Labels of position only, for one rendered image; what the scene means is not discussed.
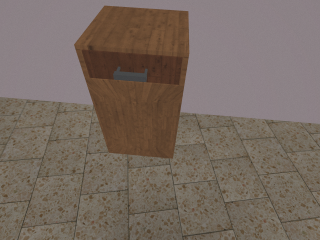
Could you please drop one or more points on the cabinet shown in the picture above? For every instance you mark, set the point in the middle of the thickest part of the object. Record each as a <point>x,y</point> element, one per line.
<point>137,118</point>

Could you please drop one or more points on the drawer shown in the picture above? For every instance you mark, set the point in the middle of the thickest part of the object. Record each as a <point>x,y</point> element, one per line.
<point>161,69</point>

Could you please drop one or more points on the handle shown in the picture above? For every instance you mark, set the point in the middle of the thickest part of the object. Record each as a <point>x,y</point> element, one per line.
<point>130,76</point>

